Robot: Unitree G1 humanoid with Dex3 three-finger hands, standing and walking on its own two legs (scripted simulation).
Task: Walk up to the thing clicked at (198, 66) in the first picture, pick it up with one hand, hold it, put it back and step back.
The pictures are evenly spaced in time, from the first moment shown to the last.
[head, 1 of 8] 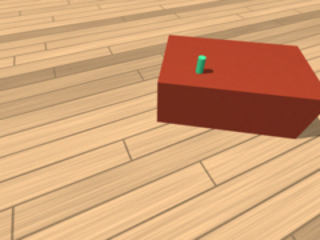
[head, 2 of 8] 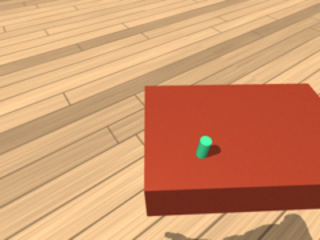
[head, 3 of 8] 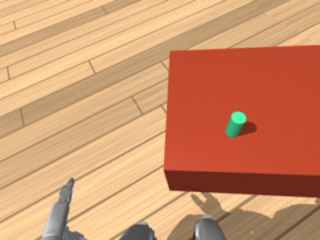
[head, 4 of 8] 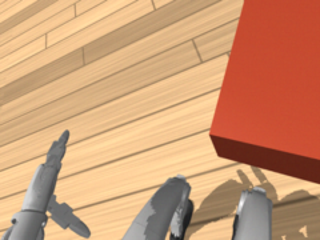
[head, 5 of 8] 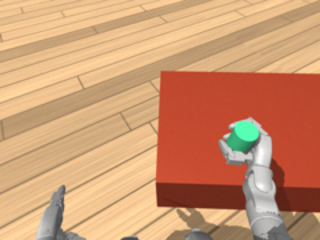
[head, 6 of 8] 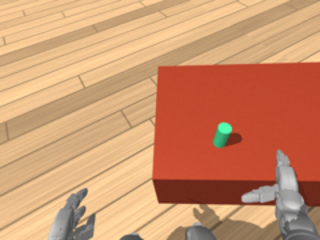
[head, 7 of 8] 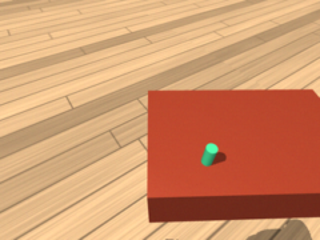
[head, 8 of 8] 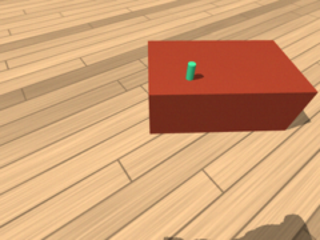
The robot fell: no
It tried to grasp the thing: yes
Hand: right
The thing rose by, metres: 0.31
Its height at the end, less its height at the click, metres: +0.00
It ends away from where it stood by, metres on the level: 0.01
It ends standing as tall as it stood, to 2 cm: yes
